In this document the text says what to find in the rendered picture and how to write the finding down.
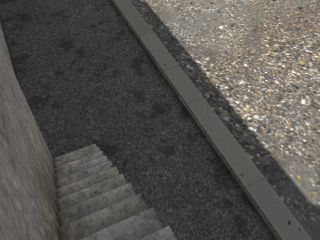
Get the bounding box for stairs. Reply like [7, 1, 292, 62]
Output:
[53, 144, 177, 240]

